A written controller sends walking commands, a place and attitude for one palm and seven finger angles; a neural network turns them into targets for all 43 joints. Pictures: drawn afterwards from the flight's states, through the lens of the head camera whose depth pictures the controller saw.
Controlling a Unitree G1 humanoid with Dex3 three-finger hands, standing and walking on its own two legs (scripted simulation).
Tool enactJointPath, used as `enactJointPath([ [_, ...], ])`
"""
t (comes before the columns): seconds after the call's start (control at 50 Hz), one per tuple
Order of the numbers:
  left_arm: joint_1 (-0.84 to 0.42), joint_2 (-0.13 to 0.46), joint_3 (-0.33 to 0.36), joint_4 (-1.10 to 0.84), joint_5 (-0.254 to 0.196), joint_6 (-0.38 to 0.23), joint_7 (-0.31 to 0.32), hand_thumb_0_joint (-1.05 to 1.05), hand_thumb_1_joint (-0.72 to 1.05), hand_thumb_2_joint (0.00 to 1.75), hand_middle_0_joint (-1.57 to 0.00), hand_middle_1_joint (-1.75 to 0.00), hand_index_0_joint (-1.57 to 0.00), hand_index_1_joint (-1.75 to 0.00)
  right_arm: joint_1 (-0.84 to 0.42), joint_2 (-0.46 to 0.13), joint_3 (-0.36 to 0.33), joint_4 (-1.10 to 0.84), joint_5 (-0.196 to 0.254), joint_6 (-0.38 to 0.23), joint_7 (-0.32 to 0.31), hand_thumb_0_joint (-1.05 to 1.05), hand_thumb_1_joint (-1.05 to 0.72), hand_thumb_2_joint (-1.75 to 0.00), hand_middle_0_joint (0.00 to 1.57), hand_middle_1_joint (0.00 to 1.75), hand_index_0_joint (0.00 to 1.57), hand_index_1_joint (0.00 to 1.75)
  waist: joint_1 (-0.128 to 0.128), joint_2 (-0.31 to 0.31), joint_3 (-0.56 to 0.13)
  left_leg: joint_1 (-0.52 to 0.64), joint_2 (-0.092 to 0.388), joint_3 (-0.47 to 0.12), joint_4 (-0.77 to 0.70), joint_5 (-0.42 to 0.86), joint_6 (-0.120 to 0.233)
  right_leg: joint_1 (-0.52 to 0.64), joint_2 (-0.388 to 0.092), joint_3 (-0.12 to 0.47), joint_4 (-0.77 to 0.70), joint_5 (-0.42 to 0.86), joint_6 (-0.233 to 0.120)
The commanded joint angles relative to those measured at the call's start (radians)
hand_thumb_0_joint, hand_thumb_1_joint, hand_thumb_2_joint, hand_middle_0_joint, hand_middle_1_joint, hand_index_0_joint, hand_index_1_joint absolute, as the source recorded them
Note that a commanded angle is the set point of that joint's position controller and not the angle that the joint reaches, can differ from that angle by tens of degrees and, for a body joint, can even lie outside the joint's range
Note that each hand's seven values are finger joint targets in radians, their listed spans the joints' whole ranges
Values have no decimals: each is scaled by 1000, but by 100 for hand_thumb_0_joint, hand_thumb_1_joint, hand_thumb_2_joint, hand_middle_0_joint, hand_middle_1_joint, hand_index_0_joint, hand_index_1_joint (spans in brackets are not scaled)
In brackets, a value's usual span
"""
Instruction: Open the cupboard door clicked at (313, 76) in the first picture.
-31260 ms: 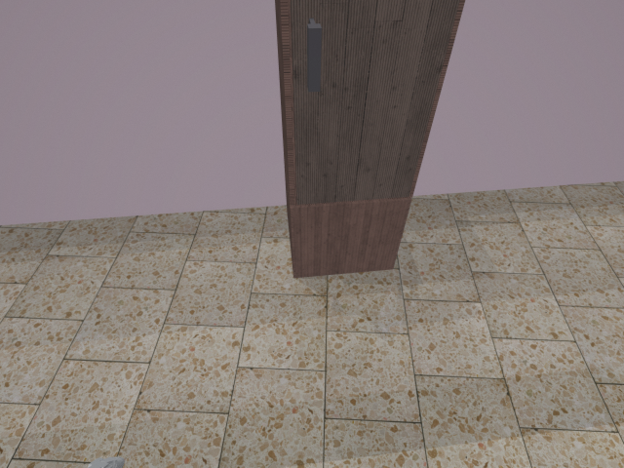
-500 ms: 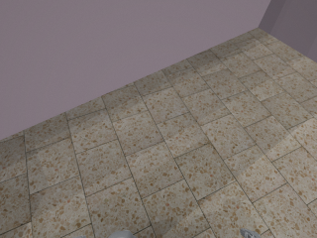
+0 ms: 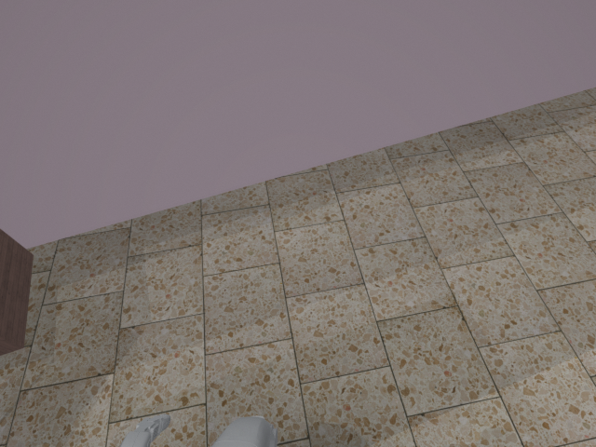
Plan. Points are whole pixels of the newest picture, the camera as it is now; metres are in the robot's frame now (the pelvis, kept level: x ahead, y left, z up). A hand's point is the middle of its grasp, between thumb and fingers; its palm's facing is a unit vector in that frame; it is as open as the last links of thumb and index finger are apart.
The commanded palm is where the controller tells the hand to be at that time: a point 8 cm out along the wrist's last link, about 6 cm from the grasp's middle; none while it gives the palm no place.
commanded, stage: turn to face it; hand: left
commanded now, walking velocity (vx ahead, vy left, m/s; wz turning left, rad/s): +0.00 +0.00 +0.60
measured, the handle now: out of the picture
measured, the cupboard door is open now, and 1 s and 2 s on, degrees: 44 44 44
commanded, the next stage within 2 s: take the last steps up to it in 1.64 s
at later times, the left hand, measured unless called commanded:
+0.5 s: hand out of the picture +0.06 +0.24 -0.16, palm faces +0.32 -0.91 -0.27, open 7.4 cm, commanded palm none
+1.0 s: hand out of the picture -0.05 +0.18 -0.18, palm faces +0.63 -0.74 -0.23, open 7.3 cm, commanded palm none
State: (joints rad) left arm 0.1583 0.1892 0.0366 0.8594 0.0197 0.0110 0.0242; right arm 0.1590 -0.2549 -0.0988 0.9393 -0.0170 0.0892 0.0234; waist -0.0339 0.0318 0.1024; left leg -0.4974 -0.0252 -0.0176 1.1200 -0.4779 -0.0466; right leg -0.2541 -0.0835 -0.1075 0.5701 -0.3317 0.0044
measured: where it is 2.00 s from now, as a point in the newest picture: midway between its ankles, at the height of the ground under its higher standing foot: outside the picture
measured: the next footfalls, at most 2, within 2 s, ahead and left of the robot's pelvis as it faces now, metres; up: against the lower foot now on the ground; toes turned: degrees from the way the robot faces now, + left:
left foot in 0.22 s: +0.04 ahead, +0.14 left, +0.00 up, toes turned +14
right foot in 0.58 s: +0.12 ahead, -0.11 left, +0.00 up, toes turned +19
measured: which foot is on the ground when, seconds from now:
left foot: up 0.00-0.20, down 0.22-0.58, up 0.60-0.98, down 1.00-1.00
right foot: down 0.00-0.22, up 0.24-0.56, down 0.58-0.98, up 1.00-1.00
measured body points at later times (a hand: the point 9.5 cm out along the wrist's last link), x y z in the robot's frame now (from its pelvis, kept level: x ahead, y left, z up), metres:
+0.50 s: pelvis +0.03 +0.00 +0.00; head +0.07 +0.02 +0.45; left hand +0.04 +0.29 -0.13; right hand +0.18 -0.22 -0.14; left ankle +0.00 +0.12 -0.73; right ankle +0.07 -0.14 -0.69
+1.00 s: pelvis +0.05 +0.00 -0.01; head +0.09 +0.05 +0.43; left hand -0.08 +0.22 -0.16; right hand +0.31 -0.13 -0.14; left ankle -0.02 +0.07 -0.74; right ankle +0.08 -0.13 -0.73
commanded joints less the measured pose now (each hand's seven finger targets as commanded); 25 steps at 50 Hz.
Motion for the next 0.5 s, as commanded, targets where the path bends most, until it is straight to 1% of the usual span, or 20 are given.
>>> enactJointPath([
  [0.0, 41, 185, 53, -53, 5, -28, 13, 0, 90, 90, -20, -30, -20, -30, -63, -33, 7, -103, 5, -33, 9, 0, -90, -90, 20, 30, 20, 30, 37, -236, -119, -47, 56, 60, -88, 16, -26, 175, -245, 59, -176, 611, -97],
  [0.02, 66, 195, 57, -42, 8, -28, 14, 0, 90, 90, -20, -30, -20, -30, -83, -23, 11, -105, 8, -37, 12, 0, -90, -90, 20, 30, 20, 30, 54, -224, -126, -20, 51, 81, -173, 12, -25, 205, -251, 49, -158, 646, -95],
  [0.08, 109, 231, 70, -22, 10, -26, 10, 0, 90, 90, -20, -30, -20, -30, -109, -11, 20, -118, 10, -44, 15, 0, -90, -90, 20, 30, 20, 30, 77, -244, -135, 35, 33, 128, -331, 16, -11, 234, -274, 25, -117, 707, -95],
  [0.1, 110, 238, 72, -20, 9, -25, 8, 0, 90, 90, -20, -30, -20, -30, -102, -15, 19, -118, 11, -46, 14, 0, -90, -90, 20, 30, 20, 30, 72, -253, -136, 61, 29, 139, -381, 36, -5, 229, -279, 14, -100, 706, -90],
  [0.12, 106, 237, 75, -14, 11, -24, 6, 0, 90, 90, -20, -30, -20, -30, -85, -20, 17, -118, 10, -50, 14, 0, -90, -90, 20, 30, 20, 30, 62, -253, -146, 105, 27, 144, -461, 73, 0, 221, -277, -1, -62, 692, -73],
  [0.14, 102, 241, 77, -18, 4, -23, 2, 0, 90, 90, -20, -30, -20, -30, -50, -36, 13, -113, 7, -54, 12, 0, -90, -90, 20, 30, 20, 30, 41, -234, -165, 180, 12, 157, -548, 150, 9, 192, -265, -34, -8, 675, -47],
  [0.16, 85, 236, 79, -25, -5, -22, -2, 0, 90, 90, -20, -30, -20, -30, 13, -71, 4, -96, 2, -62, 10, 0, -90, -90, 20, 30, 20, 30, -2, -167, -202, 331, 26, 140, -666, 295, 28, 105, -254, -61, 111, 626, -9],
  [0.18, 85, 188, 72, -54, -12, -16, -10, 0, 90, 90, -20, -30, -20, -30, 84, -175, -22, -88, -7, -70, 3, 0, -90, -90, 20, 30, 20, 30, -40, 82, -264, 542, 233, -125, -689, 577, 124, -139, -155, -106, 316, 262, 61],
  [0.2, 22, 121, 45, -102, -12, -11, -11, 0, 90, 90, -20, -30, -20, -30, 173, -268, -47, -74, -6, -67, -7, 0, -90, -90, 20, 30, 20, 30, -89, 313, -274, 597, 467, -412, -721, 988, 290, -345, -45, -49, 541, -364, 100],
  [0.22, -39, 149, 45, -126, 0, 3, 0, 0, 90, 90, -20, -30, -20, -30, 207, -257, -39, -57, -2, -64, -14, 0, -90, -90, 20, 30, 20, 30, -92, 142, -261, 551, 471, -373, -691, 895, 311, -355, -49, 60, 618, -344, 83],
  [0.24, -66, 117, 48, -107, -5, 1, 3, 0, 90, 90, -20, -30, -20, -30, 173, -236, -38, -63, -8, -72, -30, 0, -90, -90, 20, 30, 20, 30, -76, 184, -239, 512, 414, -363, -695, 866, 298, -389, -46, 85, 639, -291, 86],
  [0.26, -68, 130, 49, -88, -6, 4, 0, 0, 90, 90, -20, -30, -20, -30, 114, -211, -31, -77, -8, -73, -36, 0, -90, -90, 20, 30, 20, 30, -55, 184, -187, 428, 371, -311, -715, 796, 269, -369, -52, 113, 640, -229, 87],
  [0.28, -42, 129, 54, -68, -6, 10, -6, 0, 90, 90, -20, -30, -20, -30, 54, -187, -22, -89, -9, -74, -38, 0, -90, -90, 20, 30, 20, 30, -20, 151, -159, 375, 323, -255, -729, 741, 238, -336, -45, 115, 627, -163, 88],
  [0.3, -16, 129, 55, -53, -4, 16, -11, 0, 90, 90, -20, -30, -20, -30, 23, -175, -17, -97, -9, -76, -38, 0, -90, -90, 20, 30, 20, 30, 4, 134, -140, 346, 286, -214, -740, 699, 215, -310, -36, 107, 601, -122, 88],
  [0.32, -3, 127, 55, -47, -3, 16, -15, 0, 90, 90, -20, -30, -20, -30, 16, -170, -13, -98, -9, -79, -38, 0, -90, -90, 20, 30, 20, 30, 13, 113, -146, 343, 268, -201, -741, 672, 205, -288, -27, 102, 554, -106, 87],
  [0.34, 2, 123, 55, -45, -6, 18, -16, 0, 90, 90, -20, -30, -20, -30, 8, -172, -14, -98, -10, -78, -37, 0, -90, -90, 20, 30, 20, 30, 17, 125, -148, 329, 263, -196, -746, 643, 206, -260, -18, 98, 501, -111, 86],
  [0.4, -19, 121, 52, -53, -6, 19, -16, 0, 90, 90, -20, -30, -20, -30, 14, -180, -18, -91, -12, -72, -32, 0, -90, -90, 20, 30, 20, 30, 9, 98, -129, 288, 247, -235, -761, 544, 205, -199, 15, 81, 364, -106, 82],
  [0.42, -18, 123, 51, -58, -4, 17, -16, 0, 90, 90, -20, -30, -20, -30, 11, -183, -20, -92, -13, -69, -30, 0, -90, -90, 20, 30, 20, 30, 11, 117, -124, 276, 242, -244, -760, 518, 202, -177, 24, 76, 322, -107, 80],
  [0.46, -7, 120, 50, -60, -8, 14, -14, 0, 90, 90, -20, -30, -20, -30, -3, -182, -25, -96, -14, -63, -29, 0, -90, -90, 20, 30, 20, 30, 16, 141, -127, 245, 230, -279, -744, 513, 199, -110, 51, 66, 225, -98, 73],
  [0.48, 11, 120, 50, -59, -9, 10, -13, 0, 90, 90, -20, -30, -20, -30, -11, -182, -26, -99, -13, -61, -29, 0, -90, -90, 20, 30, 20, 30, 24, 140, -135, 233, 223, -292, -723, 535, 195, -65, 66, 61, 161, -79, 68],
])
